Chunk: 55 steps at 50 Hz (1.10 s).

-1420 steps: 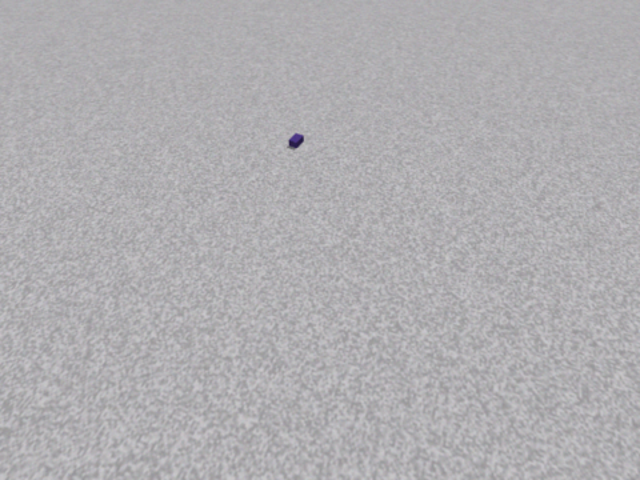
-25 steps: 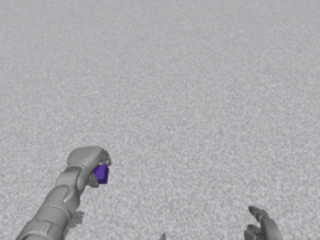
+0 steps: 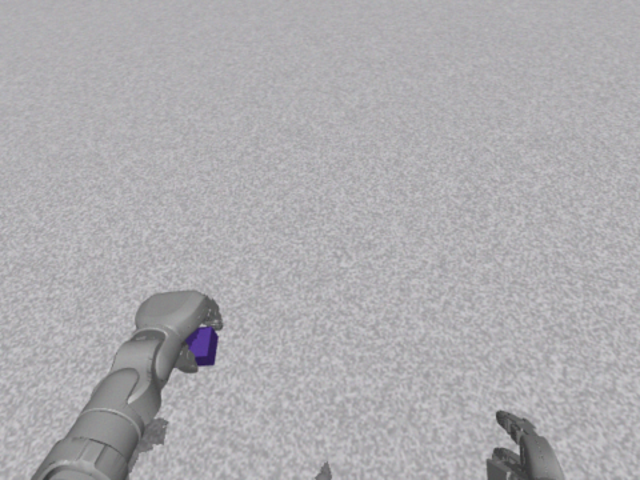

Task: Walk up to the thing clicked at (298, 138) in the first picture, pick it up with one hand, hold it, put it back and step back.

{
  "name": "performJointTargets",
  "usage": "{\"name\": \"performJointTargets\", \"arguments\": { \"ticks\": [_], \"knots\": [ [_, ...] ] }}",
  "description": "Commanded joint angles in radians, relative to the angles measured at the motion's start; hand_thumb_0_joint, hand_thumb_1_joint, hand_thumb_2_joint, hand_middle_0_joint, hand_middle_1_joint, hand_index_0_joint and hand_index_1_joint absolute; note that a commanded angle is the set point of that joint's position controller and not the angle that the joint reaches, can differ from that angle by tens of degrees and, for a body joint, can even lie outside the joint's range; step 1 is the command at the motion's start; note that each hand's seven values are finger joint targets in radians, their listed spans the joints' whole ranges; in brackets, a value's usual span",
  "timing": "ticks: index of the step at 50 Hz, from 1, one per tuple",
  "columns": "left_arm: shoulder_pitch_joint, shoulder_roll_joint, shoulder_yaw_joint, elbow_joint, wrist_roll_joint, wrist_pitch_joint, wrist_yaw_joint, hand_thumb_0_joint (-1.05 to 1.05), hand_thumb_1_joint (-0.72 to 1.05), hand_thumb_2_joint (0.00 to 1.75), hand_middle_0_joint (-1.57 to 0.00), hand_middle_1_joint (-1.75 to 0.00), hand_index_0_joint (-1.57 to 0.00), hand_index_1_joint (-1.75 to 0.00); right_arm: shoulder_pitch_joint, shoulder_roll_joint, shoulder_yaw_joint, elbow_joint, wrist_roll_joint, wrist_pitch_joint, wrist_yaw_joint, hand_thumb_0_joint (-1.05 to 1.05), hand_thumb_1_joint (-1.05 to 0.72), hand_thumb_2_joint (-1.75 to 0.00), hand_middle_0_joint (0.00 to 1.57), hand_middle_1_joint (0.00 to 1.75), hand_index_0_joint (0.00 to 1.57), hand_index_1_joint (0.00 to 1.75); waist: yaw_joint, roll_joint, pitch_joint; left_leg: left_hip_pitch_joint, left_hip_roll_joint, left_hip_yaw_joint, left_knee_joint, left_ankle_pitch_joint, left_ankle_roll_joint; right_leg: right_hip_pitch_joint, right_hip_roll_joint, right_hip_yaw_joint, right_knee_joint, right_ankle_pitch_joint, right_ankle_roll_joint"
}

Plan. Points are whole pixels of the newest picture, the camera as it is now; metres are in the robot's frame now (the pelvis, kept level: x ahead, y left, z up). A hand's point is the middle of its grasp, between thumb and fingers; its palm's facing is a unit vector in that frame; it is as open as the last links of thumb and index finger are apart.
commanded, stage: hold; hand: left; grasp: from above
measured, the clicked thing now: (190, 347) +0.31 +0.23 -0.07
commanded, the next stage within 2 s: crouch in 0.08 s
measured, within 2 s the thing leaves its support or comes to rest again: neither
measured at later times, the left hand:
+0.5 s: hand (188, 361) +0.29 +0.23 -0.08, palm faces -0.47 -0.05 -0.88, open 7.4 cm
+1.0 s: hand (221, 376) +0.35 +0.25 -0.32, palm faces -0.42 +0.02 -0.91, open 7.4 cm
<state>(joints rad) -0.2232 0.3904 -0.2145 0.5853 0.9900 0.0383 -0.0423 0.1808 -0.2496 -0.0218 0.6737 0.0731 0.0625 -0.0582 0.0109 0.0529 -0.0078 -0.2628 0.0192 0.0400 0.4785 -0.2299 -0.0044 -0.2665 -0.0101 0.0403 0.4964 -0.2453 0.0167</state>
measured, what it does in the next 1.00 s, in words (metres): lowers itself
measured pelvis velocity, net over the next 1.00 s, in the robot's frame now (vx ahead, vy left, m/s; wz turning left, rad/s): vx -0.06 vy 0.01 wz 0.00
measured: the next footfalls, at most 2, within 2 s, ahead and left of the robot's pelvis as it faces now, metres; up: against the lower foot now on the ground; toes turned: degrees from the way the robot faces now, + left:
none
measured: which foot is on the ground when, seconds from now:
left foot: down 0.00-1.00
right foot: down 0.00-1.00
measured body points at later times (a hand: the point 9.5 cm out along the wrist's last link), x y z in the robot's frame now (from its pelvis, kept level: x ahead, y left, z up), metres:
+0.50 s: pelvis +0.00 +0.00 -0.01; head +0.03 -0.01 +0.44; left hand +0.31 +0.23 -0.03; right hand +0.14 -0.25 -0.12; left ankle +0.01 +0.12 -0.74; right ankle +0.01 -0.13 -0.74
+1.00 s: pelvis -0.06 +0.01 -0.20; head +0.10 +0.03 +0.22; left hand +0.37 +0.25 -0.27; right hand -0.02 -0.27 -0.32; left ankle +0.01 +0.12 -0.74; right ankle +0.01 -0.13 -0.74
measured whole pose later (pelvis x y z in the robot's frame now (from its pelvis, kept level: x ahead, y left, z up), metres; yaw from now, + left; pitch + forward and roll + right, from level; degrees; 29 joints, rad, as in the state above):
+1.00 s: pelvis -0.06 +0.01 -0.20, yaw +0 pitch +31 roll -3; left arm -0.71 0.47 -0.06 1.22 1.16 -0.05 0.36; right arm 0.25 -0.25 -0.06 0.75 -0.04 0.00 -0.02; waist -0.14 0.05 -0.19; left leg -1.57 0.03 -0.03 1.59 -0.56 0.02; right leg -1.52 0.00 0.00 1.55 -0.57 0.04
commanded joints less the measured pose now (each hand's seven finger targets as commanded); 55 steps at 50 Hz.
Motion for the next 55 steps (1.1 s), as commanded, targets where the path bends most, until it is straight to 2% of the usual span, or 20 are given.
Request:
{"name": "performJointTargets", "arguments": {
  "ticks": [1,4,7,9,10,12,13,16,20,24,29,31,35,40,41,47,48,50,51,55],
  "knots": [
    [-0.318,0.201,0.100,-0.182,-0.005,-0.001,0.031,0.00,0.91,0.23,-1.19,-0.29,-1.24,-0.24,-0.077,-0.126,-0.046,-0.138,0.000,-0.039,-0.004,0.00,-0.89,-0.90,0.20,0.30,0.20,0.30,0.003,-0.036,-0.250,0.136,-0.032,0.003,-0.044,0.214,0.021,0.044,0.038,-0.024,-0.076,0.191,-0.020],
    [-0.310,0.214,0.112,-0.180,-0.009,-0.005,0.024,0.00,0.93,0.24,-1.21,-0.29,-1.26,-0.24,-0.084,-0.123,-0.046,-0.143,0.002,-0.036,-0.004,0.00,-0.89,-0.90,0.20,0.30,0.20,0.30,0.011,-0.053,-0.247,0.133,-0.035,0.005,-0.045,0.214,0.025,0.061,0.033,-0.023,-0.082,0.201,-0.016],
    [-0.311,0.199,0.090,-0.187,-0.011,-0.010,0.015,0.00,0.90,0.22,-1.18,-0.29,-1.23,-0.24,-0.076,-0.126,-0.046,-0.145,0.001,-0.033,-0.006,0.00,-0.89,-0.90,0.20,0.30,0.20,0.30,0.002,-0.039,-0.233,0.137,-0.028,0.001,-0.054,0.219,0.020,0.048,0.040,-0.029,-0.080,0.192,-0.024],
    [-0.291,0.209,0.104,-0.188,-0.009,-0.015,0.018,0.00,0.93,0.14,-1.18,-0.29,-1.25,-0.22,-0.078,-0.129,-0.048,-0.150,0.003,-0.032,-0.006,0.00,-0.91,-0.91,0.20,0.30,0.20,0.30,0.006,-0.043,-0.232,0.139,-0.031,0.003,-0.056,0.212,0.021,0.052,0.039,-0.029,-0.082,0.186,-0.025],
    [-0.321,0.234,0.125,-0.212,-0.011,-0.019,0.022,0.00,0.85,0.14,-1.10,-0.26,-1.17,-0.20,-0.077,-0.129,-0.047,-0.153,0.004,-0.031,-0.007,0.00,-0.87,-0.89,0.20,0.30,0.20,0.30,0.012,-0.031,-0.243,0.140,-0.032,0.003,-0.056,0.212,0.020,0.054,0.038,-0.026,-0.082,0.187,-0.025],
    [-0.301,0.211,0.112,-0.173,-0.007,-0.023,0.025,0.00,0.85,0.20,-1.16,-0.21,-1.20,-0.18,-0.077,-0.126,-0.044,-0.153,0.001,-0.029,-0.007,0.00,-0.88,-0.90,0.20,0.30,0.20,0.30,0.002,-0.050,-0.212,0.131,-0.029,0.000,-0.057,0.201,0.021,0.043,0.039,-0.028,-0.085,0.172,-0.024],
    [-0.297,0.190,0.092,-0.178,-0.002,-0.026,0.029,0.00,0.86,0.22,-1.17,-0.22,-1.20,-0.19,-0.078,-0.125,-0.044,-0.155,0.003,-0.030,-0.007,0.00,-0.88,-0.89,0.20,0.30,0.20,0.30,-0.002,-0.052,-0.209,0.131,-0.029,0.000,-0.057,0.200,0.020,0.032,0.041,-0.029,-0.080,0.172,-0.026],
    [-0.278,0.192,0.108,-0.128,0.012,-0.040,0.056,0.00,0.83,0.18,-1.14,-0.21,-1.18,-0.17,-0.060,-0.127,-0.047,-0.148,0.000,-0.027,-0.007,0.00,-0.88,-0.89,0.20,0.30,0.20,0.30,-0.005,-0.073,-0.200,0.115,-0.034,0.002,-0.044,0.196,0.023,0.016,0.037,-0.029,-0.079,0.174,-0.023],
    [-0.277,0.159,0.090,-0.008,0.039,-0.069,0.116,0.00,0.84,0.20,-1.17,-0.18,-1.20,-0.15,-0.042,-0.126,-0.049,-0.132,-0.010,-0.021,0.000,0.00,-0.88,-0.89,0.20,0.30,0.20,0.30,-0.028,-0.098,-0.152,0.045,-0.034,-0.001,-0.003,0.152,0.021,-0.056,0.034,-0.033,-0.043,0.131,-0.025],
    [-0.395,0.194,0.118,0.084,0.078,-0.096,0.212,0.00,0.83,0.17,-1.16,-0.20,-1.19,-0.16,-0.010,-0.138,-0.062,-0.098,-0.032,-0.015,0.011,0.00,-0.88,-0.89,0.20,0.30,0.20,0.30,-0.051,-0.075,-0.224,-0.068,-0.039,-0.001,0.135,0.126,0.015,-0.165,0.029,-0.031,0.072,0.119,-0.023],
    [-0.536,0.185,0.110,0.196,0.155,-0.123,0.326,0.00,0.85,0.22,-1.18,-0.21,-1.21,-0.18,0.056,-0.149,-0.085,-0.066,-0.061,-0.025,0.034,0.00,-0.88,-0.89,0.20,0.30,0.20,0.30,-0.083,-0.030,-0.389,-0.267,-0.031,-0.013,0.396,0.106,0.008,-0.403,0.035,-0.029,0.312,0.099,-0.032],
    [-0.553,0.174,0.110,0.271,0.170,-0.121,0.364,0.00,0.89,0.21,-1.20,-0.23,-1.24,-0.19,0.077,-0.156,-0.091,-0.064,-0.067,-0.029,0.041,0.00,-0.89,-0.89,0.20,0.30,0.20,0.30,-0.090,-0.014,-0.439,-0.354,-0.028,-0.013,0.488,0.085,0.012,-0.503,0.036,-0.035,0.395,0.073,-0.035],
    [-0.649,0.226,0.145,0.377,0.183,-0.108,0.416,0.00,0.86,0.19,-1.16,-0.25,-1.21,-0.21,0.105,-0.174,-0.102,-0.046,-0.078,-0.043,0.042,0.00,-0.89,-0.89,0.20,0.30,0.20,0.30,-0.096,0.018,-0.505,-0.525,-0.026,-0.029,0.610,0.008,0.010,-0.667,0.044,-0.058,0.536,-0.003,-0.042],
    [-0.727,0.223,0.153,0.432,0.169,-0.093,0.438,0.00,0.84,0.24,-1.16,-0.24,-1.19,-0.21,0.139,-0.179,-0.109,-0.026,-0.094,-0.073,0.033,0.00,-0.88,-0.89,0.20,0.30,0.20,0.30,-0.121,0.045,-0.628,-0.696,-0.019,-0.054,0.757,-0.098,0.015,-0.852,0.045,-0.071,0.698,-0.090,-0.051],
    [-0.752,0.248,0.162,0.421,0.169,-0.092,0.441,0.00,0.83,0.27,-1.16,-0.26,-1.19,-0.23,0.139,-0.181,-0.111,-0.028,-0.095,-0.077,0.029,0.00,-0.88,-0.89,0.20,0.30,0.20,0.30,-0.121,0.061,-0.659,-0.728,-0.022,-0.052,0.783,-0.128,0.014,-0.869,0.040,-0.071,0.724,-0.111,-0.051],
    [-0.846,0.338,0.219,0.475,0.170,-0.084,0.443,0.00,0.74,0.25,-1.07,-0.28,-1.11,-0.24,0.146,-0.198,-0.103,-0.004,-0.115,-0.098,0.023,0.00,-0.88,-0.89,0.20,0.30,0.20,0.30,-0.146,0.092,-0.712,-0.863,-0.006,-0.111,0.893,-0.229,0.004,-1.084,0.036,-0.092,0.899,-0.200,-0.056],
    [-0.839,0.327,0.211,0.501,0.172,-0.084,0.437,0.00,0.74,0.25,-1.08,-0.26,-1.12,-0.22,0.145,-0.198,-0.101,-0.001,-0.117,-0.101,0.026,0.00,-0.88,-0.89,0.20,0.30,0.20,0.30,-0.150,0.098,-0.709,-0.892,-0.005,-0.116,0.915,-0.246,0.005,-1.128,0.036,-0.096,0.923,-0.219,-0.057],
    [-0.883,0.368,0.235,0.495,0.172,-0.094,0.434,0.00,0.76,0.26,-1.11,-0.26,-1.14,-0.23,0.159,-0.201,-0.098,-0.003,-0.120,-0.105,0.030,0.00,-0.88,-0.89,0.20,0.30,0.20,0.30,-0.153,0.104,-0.759,-0.939,-0.011,-0.106,0.963,-0.274,0.011,-1.151,0.035,-0.097,0.957,-0.242,-0.061],
    [-0.855,0.352,0.230,0.552,0.171,-0.093,0.430,0.00,0.76,0.27,-1.11,-0.24,-1.14,-0.22,0.161,-0.202,-0.094,0.007,-0.123,-0.106,0.034,0.00,-0.88,-0.89,0.20,0.30,0.20,0.30,-0.165,0.080,-0.736,-0.978,-0.011,-0.107,0.990,-0.283,0.014,-1.179,0.034,-0.099,0.975,-0.252,-0.059],
    [-0.893,0.394,0.248,0.575,0.175,-0.125,0.416,0.00,0.80,0.28,-1.13,-0.27,-1.16,-0.24,0.173,-0.203,-0.084,0.011,-0.130,-0.123,0.053,0.00,-0.88,-0.89,0.20,0.30,0.20,0.30,-0.186,0.063,-0.731,-1.110,-0.020,-0.109,1.079,-0.371,0.025,-1.263,0.033,-0.103,1.041,-0.323,-0.058]
  ]
}}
